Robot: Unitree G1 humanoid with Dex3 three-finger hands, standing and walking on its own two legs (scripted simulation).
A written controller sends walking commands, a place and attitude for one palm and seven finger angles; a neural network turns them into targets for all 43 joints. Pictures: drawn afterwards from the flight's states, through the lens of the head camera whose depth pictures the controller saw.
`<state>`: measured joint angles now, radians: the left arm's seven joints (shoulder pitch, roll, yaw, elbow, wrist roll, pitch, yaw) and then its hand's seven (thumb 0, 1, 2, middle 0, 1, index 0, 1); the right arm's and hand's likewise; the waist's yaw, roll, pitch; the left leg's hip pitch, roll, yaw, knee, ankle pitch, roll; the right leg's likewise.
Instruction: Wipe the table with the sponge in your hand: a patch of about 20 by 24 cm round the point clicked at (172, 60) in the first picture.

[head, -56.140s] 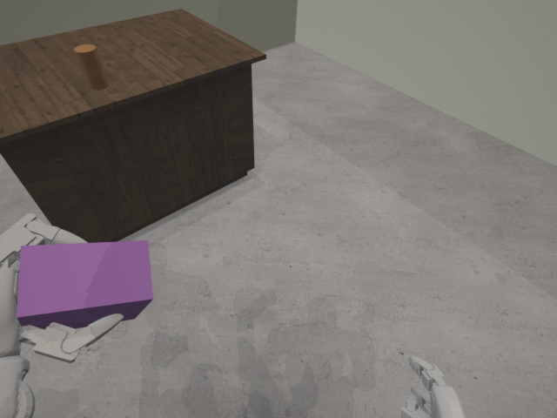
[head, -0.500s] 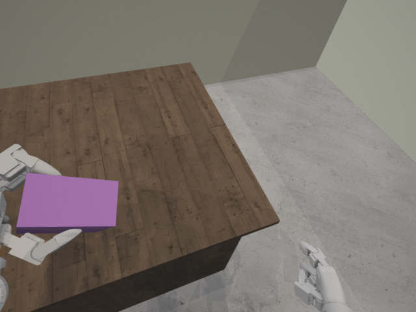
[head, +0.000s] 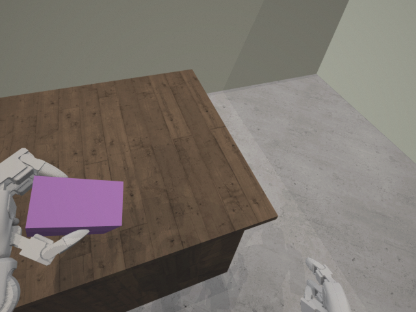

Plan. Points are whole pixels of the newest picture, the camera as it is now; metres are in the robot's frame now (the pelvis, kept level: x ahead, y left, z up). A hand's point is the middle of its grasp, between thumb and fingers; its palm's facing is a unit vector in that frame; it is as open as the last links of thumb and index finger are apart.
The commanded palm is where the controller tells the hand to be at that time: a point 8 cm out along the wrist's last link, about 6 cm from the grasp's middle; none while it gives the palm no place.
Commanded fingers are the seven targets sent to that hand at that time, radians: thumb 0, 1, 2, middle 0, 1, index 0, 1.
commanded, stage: shuffle to correct the standing spot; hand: left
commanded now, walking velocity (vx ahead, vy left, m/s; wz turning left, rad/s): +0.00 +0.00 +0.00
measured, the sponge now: (87, 209) +0.23 +0.21 +0.12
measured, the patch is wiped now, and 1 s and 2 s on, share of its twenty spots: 0.00 0.00 0.00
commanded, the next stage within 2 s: none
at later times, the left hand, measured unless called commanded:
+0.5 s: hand (83, 194) +0.24 +0.21 +0.16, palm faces +0.32 -0.86 -0.39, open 10.3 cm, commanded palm +0.18 +0.24 +0.17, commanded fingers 0.00 0.10 1.30 -1.20 -1.60 -1.20 -1.60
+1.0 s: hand (112, 196) +0.24 +0.17 +0.16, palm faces +0.29 -0.86 -0.41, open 10.3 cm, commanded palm +0.18 +0.20 +0.17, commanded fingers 0.00 0.10 1.30 -1.20 -1.60 -1.20 -1.60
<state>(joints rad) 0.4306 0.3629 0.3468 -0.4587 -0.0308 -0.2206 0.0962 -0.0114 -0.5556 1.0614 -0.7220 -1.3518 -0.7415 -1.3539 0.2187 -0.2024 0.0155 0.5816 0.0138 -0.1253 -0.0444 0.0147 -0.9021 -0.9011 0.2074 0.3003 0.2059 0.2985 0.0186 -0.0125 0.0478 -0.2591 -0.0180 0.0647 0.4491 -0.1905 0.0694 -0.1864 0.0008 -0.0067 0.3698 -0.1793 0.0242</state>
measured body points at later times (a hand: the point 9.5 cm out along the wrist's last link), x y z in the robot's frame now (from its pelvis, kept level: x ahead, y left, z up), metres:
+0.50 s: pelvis +0.01 -0.03 +0.00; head +0.04 -0.01 +0.45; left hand +0.22 +0.25 +0.18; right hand +0.19 -0.26 -0.07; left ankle +0.03 +0.07 -0.74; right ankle +0.01 -0.14 -0.74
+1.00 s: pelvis +0.02 -0.07 -0.01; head +0.04 -0.06 +0.44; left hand +0.22 +0.21 +0.18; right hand +0.18 -0.32 -0.08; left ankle +0.03 +0.07 -0.74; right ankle +0.01 -0.14 -0.74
